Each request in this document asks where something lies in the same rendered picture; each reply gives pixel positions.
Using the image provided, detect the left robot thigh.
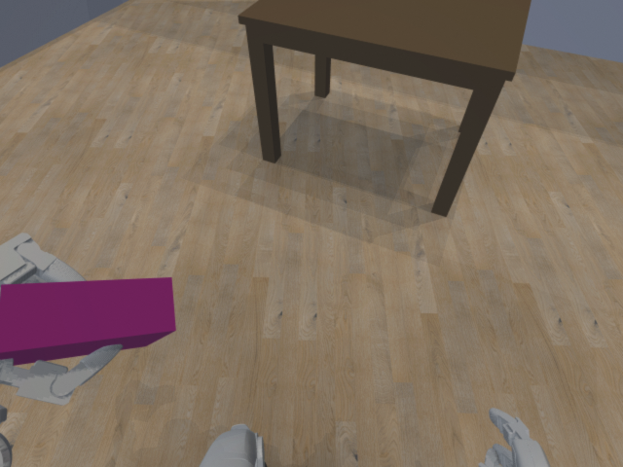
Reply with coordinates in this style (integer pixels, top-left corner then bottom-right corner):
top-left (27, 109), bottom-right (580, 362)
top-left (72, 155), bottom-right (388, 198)
top-left (200, 429), bottom-right (265, 467)

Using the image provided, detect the robot left hand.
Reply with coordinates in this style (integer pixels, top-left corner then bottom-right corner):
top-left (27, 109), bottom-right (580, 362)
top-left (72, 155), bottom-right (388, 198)
top-left (0, 233), bottom-right (123, 406)

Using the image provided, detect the sponge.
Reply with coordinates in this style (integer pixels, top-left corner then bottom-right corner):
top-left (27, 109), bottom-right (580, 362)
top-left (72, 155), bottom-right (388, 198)
top-left (0, 277), bottom-right (176, 366)

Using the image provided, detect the robot right hand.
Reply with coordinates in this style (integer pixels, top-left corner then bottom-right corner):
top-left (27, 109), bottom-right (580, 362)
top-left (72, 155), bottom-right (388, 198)
top-left (479, 408), bottom-right (551, 467)

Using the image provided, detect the table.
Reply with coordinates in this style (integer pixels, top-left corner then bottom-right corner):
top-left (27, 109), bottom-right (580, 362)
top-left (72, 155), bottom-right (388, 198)
top-left (238, 0), bottom-right (531, 217)

